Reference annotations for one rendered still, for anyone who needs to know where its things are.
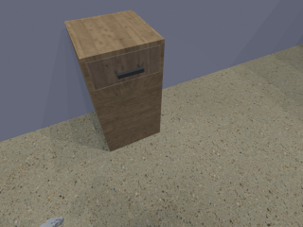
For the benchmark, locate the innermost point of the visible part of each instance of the robot left hand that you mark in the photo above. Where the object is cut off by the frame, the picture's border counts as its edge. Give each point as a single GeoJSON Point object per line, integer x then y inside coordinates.
{"type": "Point", "coordinates": [53, 222]}

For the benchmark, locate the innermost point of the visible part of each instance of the drawer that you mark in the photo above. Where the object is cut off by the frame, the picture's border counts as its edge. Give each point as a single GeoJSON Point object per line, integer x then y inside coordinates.
{"type": "Point", "coordinates": [102, 72]}

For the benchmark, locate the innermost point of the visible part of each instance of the handle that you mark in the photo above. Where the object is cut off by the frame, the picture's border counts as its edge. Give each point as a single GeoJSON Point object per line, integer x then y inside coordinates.
{"type": "Point", "coordinates": [128, 73]}

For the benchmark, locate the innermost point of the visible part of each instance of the cabinet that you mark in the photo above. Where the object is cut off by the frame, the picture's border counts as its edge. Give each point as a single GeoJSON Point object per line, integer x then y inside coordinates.
{"type": "Point", "coordinates": [128, 111]}

